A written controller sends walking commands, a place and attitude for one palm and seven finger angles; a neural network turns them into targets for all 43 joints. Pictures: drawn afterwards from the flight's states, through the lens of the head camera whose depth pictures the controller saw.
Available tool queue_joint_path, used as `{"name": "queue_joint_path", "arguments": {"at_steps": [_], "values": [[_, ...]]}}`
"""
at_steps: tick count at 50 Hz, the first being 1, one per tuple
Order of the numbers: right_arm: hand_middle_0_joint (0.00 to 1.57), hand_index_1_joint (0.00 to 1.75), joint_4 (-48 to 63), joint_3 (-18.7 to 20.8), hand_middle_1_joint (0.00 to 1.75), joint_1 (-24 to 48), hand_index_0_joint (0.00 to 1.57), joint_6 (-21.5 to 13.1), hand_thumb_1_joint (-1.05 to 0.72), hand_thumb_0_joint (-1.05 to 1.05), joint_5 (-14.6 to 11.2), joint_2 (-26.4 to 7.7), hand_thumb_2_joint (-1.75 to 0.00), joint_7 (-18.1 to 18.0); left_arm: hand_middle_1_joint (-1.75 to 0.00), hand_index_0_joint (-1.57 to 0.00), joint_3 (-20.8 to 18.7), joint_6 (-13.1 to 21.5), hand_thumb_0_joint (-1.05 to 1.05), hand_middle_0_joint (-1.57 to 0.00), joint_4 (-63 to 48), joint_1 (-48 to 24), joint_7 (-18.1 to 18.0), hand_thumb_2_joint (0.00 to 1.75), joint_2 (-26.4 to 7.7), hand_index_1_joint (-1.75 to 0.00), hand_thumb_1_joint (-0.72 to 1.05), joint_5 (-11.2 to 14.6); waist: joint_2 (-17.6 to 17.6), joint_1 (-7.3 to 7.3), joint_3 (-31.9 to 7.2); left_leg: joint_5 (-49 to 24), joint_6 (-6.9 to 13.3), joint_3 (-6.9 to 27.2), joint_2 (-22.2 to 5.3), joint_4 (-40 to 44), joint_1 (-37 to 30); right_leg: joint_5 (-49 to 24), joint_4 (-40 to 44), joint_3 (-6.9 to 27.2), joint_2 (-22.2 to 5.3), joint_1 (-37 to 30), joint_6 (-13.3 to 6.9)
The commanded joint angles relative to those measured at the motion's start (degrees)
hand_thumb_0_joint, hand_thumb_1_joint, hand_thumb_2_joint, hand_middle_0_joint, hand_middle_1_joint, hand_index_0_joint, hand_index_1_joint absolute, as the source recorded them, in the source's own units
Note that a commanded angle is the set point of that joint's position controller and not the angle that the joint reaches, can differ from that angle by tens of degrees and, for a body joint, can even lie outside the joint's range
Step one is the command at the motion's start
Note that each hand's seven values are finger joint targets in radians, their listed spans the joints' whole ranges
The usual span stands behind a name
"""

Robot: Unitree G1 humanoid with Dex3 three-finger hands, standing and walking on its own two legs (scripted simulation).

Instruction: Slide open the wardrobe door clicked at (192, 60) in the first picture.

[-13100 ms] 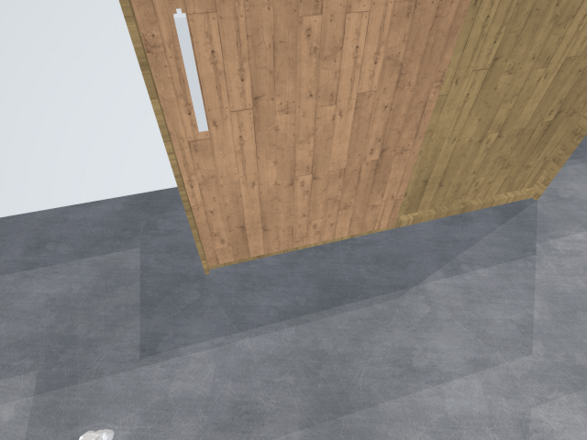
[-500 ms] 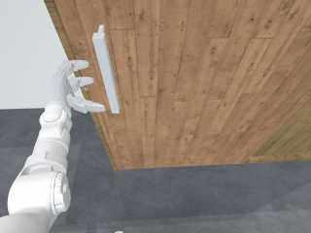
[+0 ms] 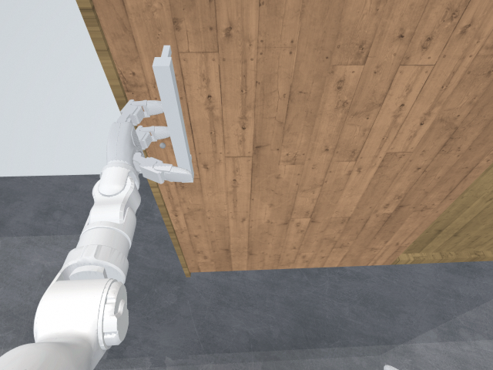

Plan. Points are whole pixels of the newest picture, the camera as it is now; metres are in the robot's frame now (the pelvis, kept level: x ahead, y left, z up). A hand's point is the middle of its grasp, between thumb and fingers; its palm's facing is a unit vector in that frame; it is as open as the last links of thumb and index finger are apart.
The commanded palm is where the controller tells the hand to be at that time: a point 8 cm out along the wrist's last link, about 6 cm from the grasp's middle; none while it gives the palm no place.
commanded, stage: feel for the door with the fingertips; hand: left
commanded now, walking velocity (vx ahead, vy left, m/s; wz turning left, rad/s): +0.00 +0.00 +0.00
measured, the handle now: (178, 123) +0.52 +0.12 +0.11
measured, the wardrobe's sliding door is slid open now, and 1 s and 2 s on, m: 0.00 0.00 0.00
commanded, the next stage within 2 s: slide the fingers in behind the handle in 0.52 s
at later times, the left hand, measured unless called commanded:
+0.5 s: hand (158, 136) +0.48 +0.14 +0.12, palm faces +0.05 -1.00 +0.01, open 14.0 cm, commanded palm +0.45 +0.20 +0.11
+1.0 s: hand (168, 138) +0.47 +0.13 +0.11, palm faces +0.03 -1.00 +0.00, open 14.0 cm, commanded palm +0.44 +0.18 +0.11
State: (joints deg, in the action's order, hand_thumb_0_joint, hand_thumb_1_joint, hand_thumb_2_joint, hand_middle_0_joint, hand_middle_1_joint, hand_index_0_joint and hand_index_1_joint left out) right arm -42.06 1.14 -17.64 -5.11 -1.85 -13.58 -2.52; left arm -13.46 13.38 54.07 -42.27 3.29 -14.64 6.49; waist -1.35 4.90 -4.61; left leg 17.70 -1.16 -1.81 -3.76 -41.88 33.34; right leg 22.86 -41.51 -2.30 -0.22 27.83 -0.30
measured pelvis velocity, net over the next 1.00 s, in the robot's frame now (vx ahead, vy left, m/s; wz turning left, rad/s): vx -0.01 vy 0.00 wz -0.01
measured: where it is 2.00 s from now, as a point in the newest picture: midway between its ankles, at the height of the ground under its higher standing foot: outside the picture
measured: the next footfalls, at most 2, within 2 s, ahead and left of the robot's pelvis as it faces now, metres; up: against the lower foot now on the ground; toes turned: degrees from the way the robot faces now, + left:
none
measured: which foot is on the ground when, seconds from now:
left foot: down 0.00-1.00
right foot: down 0.00-1.00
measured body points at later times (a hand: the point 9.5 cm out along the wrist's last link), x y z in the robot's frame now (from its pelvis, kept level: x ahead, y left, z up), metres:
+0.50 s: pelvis +0.00 +0.00 +0.00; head +0.06 +0.00 +0.44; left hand +0.47 +0.20 +0.12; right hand +0.02 -0.28 -0.12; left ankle +0.03 +0.13 -0.71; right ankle -0.03 -0.12 -0.71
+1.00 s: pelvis -0.01 +0.00 +0.00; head +0.05 +0.00 +0.44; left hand +0.46 +0.18 +0.12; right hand +0.03 -0.26 -0.13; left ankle +0.03 +0.13 -0.71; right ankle -0.03 -0.12 -0.71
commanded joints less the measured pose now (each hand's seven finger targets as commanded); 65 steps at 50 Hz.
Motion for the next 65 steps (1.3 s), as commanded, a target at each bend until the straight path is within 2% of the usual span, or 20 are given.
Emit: {"name": "queue_joint_path", "arguments": {"at_steps": [1,6,12,16,18,20,21,26,27,28,30,33,38,41,45,47,50,52,59,65], "values": [[0.2,0.3,4.59,2.64,0.3,-3.41,0.2,-1.82,-0.9,0.0,0.32,-9.31,-0.9,-0.75,-1.2,-0.3,-3.88,4.76,0.0,-0.3,-11.79,-30.29,-1.54,0.3,-14.07,-1.2,-0.5,-0.25,2.29,0.85,-19.29,-13.09,2.06,1.45,3.41,2.67,-15.36,-22.06,5.53,1.03,2.16,-2.02,0.18],[0.2,0.3,4.6,2.67,0.3,-3.58,0.2,-1.9,-0.9,0.0,0.64,-9.03,-0.9,-0.67,-1.2,-0.3,-4.3,6.53,0.0,-0.3,-10.21,-30.13,-1.0,0.3,-14.66,-1.2,-0.5,-1.07,0.01,0.4,-21.05,-13.91,2.07,1.07,3.65,2.07,-15.49,-23.57,4.89,1.5,2.11,-2.59,0.1],[0.2,0.3,4.14,2.78,0.3,-4.5,0.2,-1.68,-0.9,0.0,0.25,-9.52,-0.9,-0.7,-1.2,-0.3,-2.54,5.42,0.0,-0.3,-6.39,-32.52,1.19,0.3,-13.22,-1.2,-0.5,-0.01,1.51,2.19,-18.06,-11.69,2.22,0.97,3.55,1.86,-13.66,-22.17,5.76,1.58,2.19,-0.64,0.42],[0.2,0.3,3.88,3.01,0.3,-5.37,0.2,-1.83,-0.9,0.0,0.43,-9.5,-0.9,-0.78,-1.2,-0.3,-3.36,6.39,0.0,-0.3,-8.6,-33.56,1.37,0.3,-14.28,-1.2,-0.5,0.25,-0.67,1.74,-22.19,-13.88,2.18,1.36,3.54,1.5,-15.9,-23.12,5.12,1.56,2.27,-1.2,0.24],[0.2,0.3,3.44,2.89,0.3,-5.53,0.2,-1.87,-0.9,0.0,0.36,-9.42,-0.9,-0.68,-1.2,-0.3,-2.07,6.27,0.0,-0.3,-6.12,-33.4,1.29,0.3,-12.64,-1.2,-0.5,0.14,0.75,2.43,-19.39,-12.28,2.15,1.5,3.48,1.43,-14.65,-21.26,5.35,1.26,2.45,0.51,0.33],[0.2,0.3,2.93,2.95,0.3,-6.25,0.2,-1.77,-0.9,0.0,0.55,-10.05,-0.9,-0.73,-1.2,-0.3,-3.9,6.18,0.0,-0.3,-4.7,-34.49,0.85,0.3,-15.14,-1.2,-0.5,-0.31,0.83,2.51,-18.37,-11.38,2.24,1.53,3.53,1.49,-13.72,-20.11,5.45,1.29,2.43,1.05,0.29],[0.2,0.3,3.12,3.05,0.3,-6.19,0.2,-1.73,-0.9,0.0,0.62,-10.11,-0.9,-0.69,-1.2,-0.3,-4.37,6.36,0.0,-0.3,-5.79,-35.39,0.77,0.3,-16.22,-1.2,-0.5,-0.55,-0.09,2.14,-20.6,-11.68,2.11,1.72,3.43,1.58,-14.23,-20.23,5.11,1.44,2.27,0.54,0.23],[0.2,0.3,2.97,3.13,0.3,-6.97,0.2,-1.77,-0.9,0.0,0.93,-10.24,-0.9,-0.59,-1.2,-0.3,-5.52,6.98,0.0,-0.3,-5.29,-36.25,0.37,0.3,-17.61,-1.2,-0.5,-1.13,-0.72,2.27,-22.13,-13.42,2.06,1.89,3.23,0.94,-14.77,-21.11,4.39,1.31,2.42,1.01,0.14],[0.2,0.3,2.95,2.87,0.3,-6.7,0.2,-1.86,-0.9,0.0,0.79,-9.77,-0.9,-0.49,-1.2,-0.3,-2.53,6.87,0.0,-0.3,-4.77,-37.85,0.58,0.3,-14.3,-1.2,-0.5,-1.15,-1.1,3.36,-20.62,-12.65,2.02,1.93,3.25,0.9,-14.89,-20.24,4.65,1.16,2.52,2.37,0.25],[0.2,0.3,2.53,3.02,0.3,-6.99,0.2,-2.03,-0.9,0.0,0.86,-9.79,-0.9,-0.47,-1.2,-0.3,-2.64,6.89,0.0,-0.3,-4.11,-39.18,0.51,0.3,-14.08,-1.2,-0.5,-0.98,-0.7,3.86,-19.51,-11.61,2.04,1.94,3.14,0.77,-14.69,-19.01,4.94,1.06,2.62,3.51,0.37],[0.2,0.3,2.31,3.1,0.3,-7.56,0.2,-1.96,-0.9,0.0,1.07,-10.43,-0.9,-0.55,-1.2,-0.3,-4.27,7.23,0.0,-0.3,-4.33,-39.86,0.16,0.3,-16.55,-1.2,-0.5,-1.26,-1.16,3.41,-20.8,-11.53,1.99,2.29,3.15,0.8,-14.97,-18.26,4.66,1.08,2.64,3.31,0.12],[0.2,0.3,2.31,3.09,0.3,-7.44,0.2,-2.19,-0.9,0.0,1.02,-10.02,-0.9,-0.33,-1.2,-0.3,-2.54,7.26,0.0,-0.3,-3.86,-39.75,0.19,0.3,-13.94,-1.2,-0.5,-1.09,-2.05,3.67,-21.58,-12.52,1.85,2.52,2.97,0.41,-16.42,-18.36,4.45,0.83,2.77,4.49,0.05],[0.2,0.3,2.93,3.01,0.3,-7.19,0.2,-2.15,-0.9,0.0,1.04,-10.16,-0.9,-0.14,-1.2,-0.3,-3.55,7.59,0.0,-0.3,-4.61,-37.48,0.25,0.3,-14.7,-1.2,-0.5,-0.84,-0.88,2.79,-22.08,-11.98,1.83,2.73,2.97,0.86,-15.77,-18.0,4.26,0.58,2.86,3.25,-0.09],[0.2,0.3,3.47,2.81,0.3,-6.48,0.2,-2.11,-0.9,0.0,0.78,-9.7,-0.9,0.0,-1.2,-0.3,-1.11,7.3,0.0,-0.3,-5.12,-35.46,0.32,0.3,-11.53,-1.2,-0.5,-0.69,-1.57,2.76,-20.74,-12.06,1.69,2.6,2.91,1.08,-16.21,-17.64,4.39,0.25,2.95,3.84,-0.08],[0.2,0.3,3.63,2.91,0.3,-6.58,0.2,-1.83,-0.9,0.0,0.8,-10.14,-0.9,-0.07,-1.2,-0.3,-3.21,6.58,0.0,-0.3,-4.87,-34.49,-0.79,0.3,-13.55,-1.2,-0.5,-0.86,-0.81,2.04,-19.97,-11.13,1.75,2.52,3.01,1.53,-15.12,-16.96,4.53,0.26,2.9,3.01,-0.21],[0.2,0.3,4.02,2.93,0.3,-6.11,0.2,-2.06,-0.9,0.0,0.9,-9.45,-0.9,0.19,-1.2,-0.3,-1.33,6.71,0.0,-0.3,-6.72,-34.42,-1.34,0.3,-10.48,-1.2,-0.5,-0.97,-1.24,1.91,-21.27,-12.37,1.63,2.47,3.05,1.33,-16.4,-17.95,4.29,0.09,2.93,2.96,-0.16],[0.2,0.3,4.2,3.03,0.3,-6.09,0.2,-1.86,-0.9,0.0,1.06,-9.78,-0.9,0.12,-1.2,-0.3,-3.73,6.89,0.0,-0.3,-7.58,-32.1,-2.38,0.3,-13.22,-1.2,-0.5,-1.29,0.43,1.01,-21.72,-12.33,1.76,2.2,3.16,1.53,-15.23,-18.74,4.22,0.28,2.91,0.83,-0.23],[0.2,0.3,4.24,2.9,0.3,-5.38,0.2,-1.93,-0.9,0.0,0.92,-9.09,-0.9,0.28,-1.2,-0.3,-0.85,6.89,0.0,-0.3,-8.16,-33.05,-2.72,0.3,-9.67,-1.2,-0.5,-1.43,0.17,2.02,-20.12,-12.94,1.84,1.93,3.14,1.32,-15.68,-19.86,4.4,0.33,2.89,1.8,-0.02],[0.2,0.3,4.06,2.81,0.3,-5.27,0.2,-1.71,-0.9,0.0,1.02,-9.15,-0.9,0.17,-1.2,-0.3,-2.5,6.36,0.0,-0.3,-6.77,-32.73,-3.67,0.3,-11.34,-1.2,-0.5,-1.69,3.03,1.72,-19.44,-11.6,2.08,1.38,3.61,1.63,-13.32,-21.23,4.85,0.83,2.67,-0.5,0.2],[0.2,0.3,4.07,3.11,0.3,-5.29,0.2,-1.71,-0.9,0.0,1.08,-8.93,-0.9,0.29,-1.2,-0.3,-0.48,7.07,0.0,-0.3,-8.54,-32.79,-3.23,0.3,-8.95,-1.2,-0.5,-1.57,0.41,1.75,-22.09,-14.68,1.98,1.45,3.67,1.01,-16.06,-23.89,4.3,0.91,2.65,-0.85,0.04]]}}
